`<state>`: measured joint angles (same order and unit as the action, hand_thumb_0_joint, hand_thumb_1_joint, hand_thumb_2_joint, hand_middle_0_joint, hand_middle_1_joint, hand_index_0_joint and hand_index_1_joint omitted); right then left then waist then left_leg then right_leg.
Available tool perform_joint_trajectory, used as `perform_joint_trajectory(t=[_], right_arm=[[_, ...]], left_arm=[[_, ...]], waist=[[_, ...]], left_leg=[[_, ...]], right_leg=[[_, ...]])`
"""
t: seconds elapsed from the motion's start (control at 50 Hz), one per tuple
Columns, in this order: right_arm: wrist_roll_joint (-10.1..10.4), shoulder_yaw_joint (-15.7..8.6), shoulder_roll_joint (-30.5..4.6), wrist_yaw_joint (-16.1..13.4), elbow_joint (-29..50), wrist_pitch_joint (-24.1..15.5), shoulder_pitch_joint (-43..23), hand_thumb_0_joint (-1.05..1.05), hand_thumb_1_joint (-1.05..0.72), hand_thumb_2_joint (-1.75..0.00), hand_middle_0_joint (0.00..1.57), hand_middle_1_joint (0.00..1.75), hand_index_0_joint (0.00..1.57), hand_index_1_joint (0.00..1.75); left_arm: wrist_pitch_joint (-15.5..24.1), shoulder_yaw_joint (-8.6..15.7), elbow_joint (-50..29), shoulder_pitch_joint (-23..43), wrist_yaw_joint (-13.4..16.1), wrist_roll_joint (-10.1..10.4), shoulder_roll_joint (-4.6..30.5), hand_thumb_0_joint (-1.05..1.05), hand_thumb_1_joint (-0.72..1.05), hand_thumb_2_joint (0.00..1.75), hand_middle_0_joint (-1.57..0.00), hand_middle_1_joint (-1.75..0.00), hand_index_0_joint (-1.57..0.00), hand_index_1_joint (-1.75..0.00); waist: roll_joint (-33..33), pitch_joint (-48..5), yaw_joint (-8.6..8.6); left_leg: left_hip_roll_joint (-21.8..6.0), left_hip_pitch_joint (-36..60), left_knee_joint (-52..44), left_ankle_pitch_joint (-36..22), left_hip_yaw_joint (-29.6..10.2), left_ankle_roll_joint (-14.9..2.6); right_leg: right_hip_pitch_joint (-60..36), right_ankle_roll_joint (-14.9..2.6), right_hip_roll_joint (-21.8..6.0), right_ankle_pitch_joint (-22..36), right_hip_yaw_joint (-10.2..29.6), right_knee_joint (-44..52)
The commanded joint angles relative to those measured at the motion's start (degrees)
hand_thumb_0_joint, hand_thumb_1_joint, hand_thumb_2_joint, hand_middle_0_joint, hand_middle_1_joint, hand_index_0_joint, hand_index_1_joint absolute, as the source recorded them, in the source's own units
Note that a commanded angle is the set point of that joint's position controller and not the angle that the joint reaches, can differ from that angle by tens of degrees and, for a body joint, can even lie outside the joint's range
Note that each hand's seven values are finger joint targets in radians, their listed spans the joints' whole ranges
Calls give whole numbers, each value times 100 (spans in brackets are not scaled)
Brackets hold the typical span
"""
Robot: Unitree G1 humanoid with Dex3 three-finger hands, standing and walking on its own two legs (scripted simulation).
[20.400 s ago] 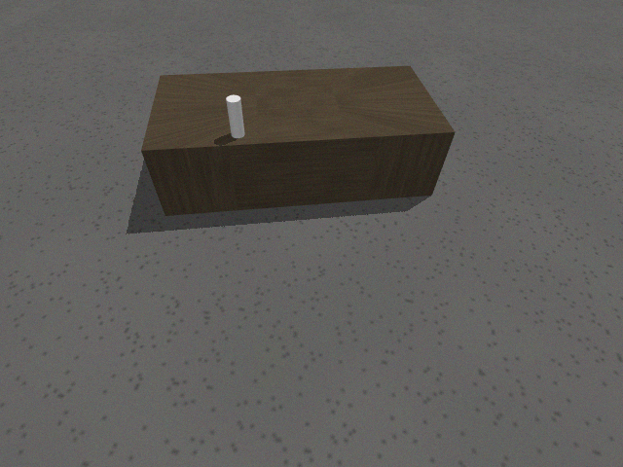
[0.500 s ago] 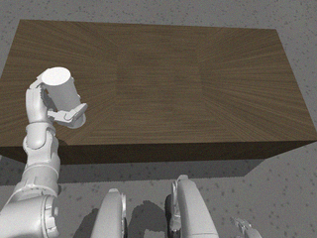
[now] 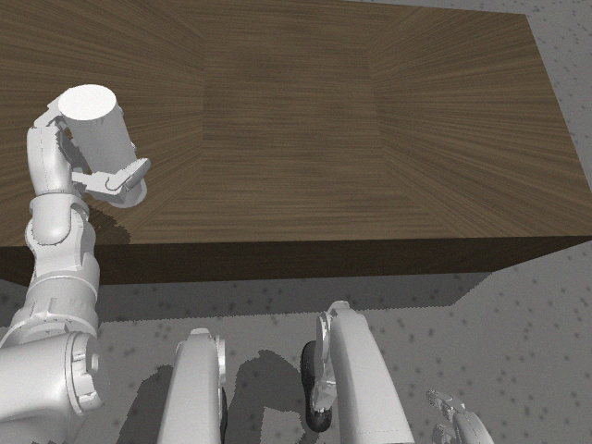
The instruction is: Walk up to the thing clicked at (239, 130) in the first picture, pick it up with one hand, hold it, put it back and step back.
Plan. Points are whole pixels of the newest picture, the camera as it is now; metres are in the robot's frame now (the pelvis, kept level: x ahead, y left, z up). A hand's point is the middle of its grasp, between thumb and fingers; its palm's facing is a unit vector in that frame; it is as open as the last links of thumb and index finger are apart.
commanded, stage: crouch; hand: left
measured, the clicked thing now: (109, 153) +0.48 +0.19 +0.01
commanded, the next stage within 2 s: lower in 0.02 s
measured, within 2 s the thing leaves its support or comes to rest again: neither
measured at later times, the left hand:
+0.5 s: hand (126, 170) +0.49 +0.19 -0.06, palm faces +0.11 -0.99 -0.02, open 9.2 cm
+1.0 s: hand (131, 177) +0.50 +0.19 -0.10, palm faces +0.10 -0.99 -0.02, open 9.2 cm
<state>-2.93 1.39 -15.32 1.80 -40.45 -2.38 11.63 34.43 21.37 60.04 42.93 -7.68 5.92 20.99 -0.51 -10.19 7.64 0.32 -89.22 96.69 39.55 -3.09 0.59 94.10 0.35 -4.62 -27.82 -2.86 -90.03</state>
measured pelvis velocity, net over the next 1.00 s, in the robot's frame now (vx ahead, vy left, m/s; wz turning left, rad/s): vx -0.03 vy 0.01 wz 0.01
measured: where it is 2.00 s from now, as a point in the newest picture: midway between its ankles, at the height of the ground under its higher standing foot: (266, 424)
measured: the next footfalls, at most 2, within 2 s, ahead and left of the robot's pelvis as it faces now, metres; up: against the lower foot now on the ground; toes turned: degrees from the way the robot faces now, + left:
none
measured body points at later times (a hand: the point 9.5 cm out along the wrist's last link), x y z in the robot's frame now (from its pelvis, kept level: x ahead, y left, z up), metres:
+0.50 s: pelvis -0.01 +0.00 -0.06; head +0.19 +0.03 +0.34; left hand +0.48 +0.24 -0.06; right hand +0.06 -0.27 -0.18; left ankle +0.03 +0.12 -0.52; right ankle +0.11 -0.14 -0.52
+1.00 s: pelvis -0.03 +0.01 -0.10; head +0.19 +0.04 +0.29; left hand +0.49 +0.25 -0.10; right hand +0.03 -0.27 -0.22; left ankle +0.03 +0.12 -0.52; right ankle +0.10 -0.14 -0.52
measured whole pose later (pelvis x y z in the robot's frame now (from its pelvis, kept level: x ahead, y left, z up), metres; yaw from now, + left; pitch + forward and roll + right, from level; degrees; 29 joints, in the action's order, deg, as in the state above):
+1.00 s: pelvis -0.03 +0.01 -0.10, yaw +0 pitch +35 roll -4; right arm -4.3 3.4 -16.4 2.9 -39.3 -1.9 12.0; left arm 33.6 23.6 65.8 53.1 -7.1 2.0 26.2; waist -0.8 -8.4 10.8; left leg 2.3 -109.7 116.3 41.7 -3.4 0.1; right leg 114.2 0.9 -6.3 -28.7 -1.7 -108.0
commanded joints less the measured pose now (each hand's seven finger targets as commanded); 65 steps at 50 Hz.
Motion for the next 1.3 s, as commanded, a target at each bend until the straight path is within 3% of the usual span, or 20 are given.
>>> perform_joint_trajectory(t=[0.0, 0.06, 0.12, 0.2, 0.34, 0.44, 0.48, 0.5, 0.62, 0.68, 0.72, 0.74, 0.76, 0.78, 0.96, 1.04, 1.12, 1.14, 1.26, 1.28], right_arm=[[12, -335, -999, -85, 275, -97, 887, 0, -92, -91, 20, 30, 20, 30], [26, -357, -1035, -80, 286, -99, 861, 0, -92, -91, 20, 30, 20, 30], [21, -357, -1057, -92, 285, -87, 885, 0, -92, -91, 20, 30, 20, 30], [7, -311, -1031, -80, 261, -98, 931, 0, -92, -91, 20, 30, 20, 30], [-88, -267, -1109, -3, 344, -107, 996, 0, -92, -91, 20, 30, 20, 30], [-98, -264, -1152, -1, 307, -95, 996, 0, -92, -91, 20, 30, 20, 30], [-108, -257, -1186, -4, 297, -81, 1036, 0, -92, -91, 20, 30, 20, 30], [-109, -274, -1184, -5, 304, -75, 1045, 0, -92, -91, 20, 30, 20, 30], [-109, -256, -1177, -18, 275, -59, 975, 0, -91, -91, 20, 30, 20, 30], [-102, -235, -1184, -18, 301, -58, 982, 0, -91, -90, 20, 30, 20, 30], [-89, -238, -1211, -30, 294, -62, 1004, 0, -91, -90, 20, 30, 20, 30], [-98, -208, -1181, -18, 298, -63, 1014, 0, -91, -91, 20, 30, 20, 30], [-98, -205, -1197, -10, 294, -67, 1020, 0, -91, -91, 20, 30, 20, 30], [-97, -200, -1212, -6, 282, -56, 1033, 0, -91, -91, 20, 30, 20, 30], [-137, -206, -1257, 24, 269, -9, 1164, 0, -91, -91, 20, 30, 20, 30], [-142, -209, -1286, 38, 287, 37, 1138, 0, -91, -91, 20, 30, 20, 30], [-143, -212, -1293, 49, 265, 40, 1127, 0, -91, -90, 20, 30, 20, 30], [-140, -201, -1314, 42, 279, 46, 1159, 0, -90, -90, 20, 30, 20, 30], [-139, -171, -1337, 47, 262, 68, 1142, 0, -91, -91, 20, 30, 20, 30], [-138, -162, -1340, 41, 245, 58, 1113, 0, -91, -90, 20, 30, 20, 30]], left_arm=[[435, 122, -1225, 2233, 77, 59, 1148, 0, 17, 128, -135, -143, -136, -144], [386, 125, -1108, 2233, 83, 12, 1220, 0, 17, 128, -135, -143, -135, -144], [370, 124, -1184, 2304, 59, 31, 1184, 0, 22, 127, -138, -146, -139, -146], [364, 173, -702, 2179, 99, -13, 1139, 0, 21, 131, -141, -149, -141, -150], [584, 252, -833, 2455, 72, -155, 1380, 0, 21, 133, -138, -150, -139, -150], [600, 216, -788, 2825, 64, -138, 1410, 0, 18, 132, -137, -148, -137, -149], [601, 364, -899, 2905, 69, -174, 1655, 0, 17, 132, -136, -148, -136, -148], [563, 292, -804, 2929, 62, -178, 1557, 0, 16, 132, -137, -148, -137, -149], [457, 335, -647, 3039, 59, -235, 1758, 0, 17, 131, -136, -148, -137, -149], [408, 285, -631, 3097, -7, -198, 1632, 0, 20, 131, -137, -148, -138, -149], [377, 413, -632, 3098, 19, -186, 1793, 0, 18, 131, -136, -147, -137, -148], [369, 293, -506, 3049, 6, -204, 1623, 0, 19, 132, -136, -148, -137, -149], [395, 356, -723, 3208, 25, -235, 1792, 0, 19, 132, -136, -148, -137, -148], [358, 327, -461, 3027, 24, -241, 1642, 0, 17, 132, -136, -148, -137, -149], [340, 283, -666, 3402, 108, -357, 1691, 0, 16, 131, -135, -146, -135, -147], [320, 275, -600, 3492, 181, -457, 1757, 0, 18, 132, -134, -146, -134, -147], [313, 178, -513, 3619, 176, -447, 1709, 0, 19, 132, -135, -147, -135, -148], [326, 278, -629, 3710, 192, -463, 1935, 0, 20, 132, -136, -147, -136, -148], [260, 207, -276, 3641, 168, -450, 1755, 0, 18, 133, -135, -147, -135, -148], [284, 298, -462, 3706, 189, -439, 1914, 0, 20, 132, -136, -147, -136, -148]], waist=[[-674, -3323, 37], [-559, -3316, 58], [-648, -3495, 60], [-383, -3095, 157], [-819, -3718, 114], [-933, -3592, 232], [-948, -3777, 166], [-875, -3877, 237], [-601, -3591, 309], [-626, -3591, 362], [-602, -3612, 289], [-652, -3576, 366], [-741, -3567, 306], [-827, -3603, 284], [-1108, -3777, 385], [-1072, -3555, 398], [-950, -3512, 528], [-1000, -3595, 426], [-914, -3488, 550], [-949, -3432, 445]], left_leg=[[103, 1324, -1334, -1393, 56, -102], [106, 1208, -1318, -1136, 42, -124], [117, 1301, -1201, -1359, 31, -113], [142, 651, -956, -1195, 66, -150], [173, 716, -560, -1654, 100, -93], [178, 553, -424, -1156, 56, -89], [181, 543, -346, -1231, 94, -90], [191, 458, -261, -1188, 130, -110], [210, -244, -48, -486, 218, -201], [228, -306, 28, -543, 210, -203], [230, -353, 109, -623, 236, -206], [233, -373, 124, -679, 218, -189], [236, -367, 98, -660, 208, -183], [230, -172, 95, -860, 161, -144], [246, -109, 321, -1170, 170, -111], [244, -250, 261, -887, 106, -114], [254, -473, 382, -486, 148, -166], [259, -428, 343, -502, 165, -165], [263, -529, 447, -508, 116, -164], [263, -614, 460, -475, 143, -171]], right_leg=[[-2526, -308, 221, 823, 124, 736], [-2453, -296, 228, 599, 118, 718], [-2364, -314, 206, 807, 114, 585], [-2133, -294, 209, 702, 116, 427], [-1888, -343, 171, 1082, 121, -114], [-1362, -324, 158, 594, 48, -307], [-1458, -310, 141, 673, 55, -393], [-1523, -297, 145, 671, 73, -395], [-1454, -210, 124, 91, 163, -370], [-1352, -220, 116, 157, 131, -456], [-1364, -214, 111, 220, 156, -498], [-1309, -224, 108, 264, 127, -568], [-1202, -243, 111, 239, 91, -622], [-1035, -272, 110, 400, 42, -723], [-816, -297, 75, 647, -3, -1023], [-528, -294, 69, 390, -44, -1054], [-475, -247, 72, 98, -48, -1035], [-567, -243, 59, 112, -33, -1039], [-373, -236, 43, 110, -62, -1133], [-368, -239, 41, 84, -50, -1179]])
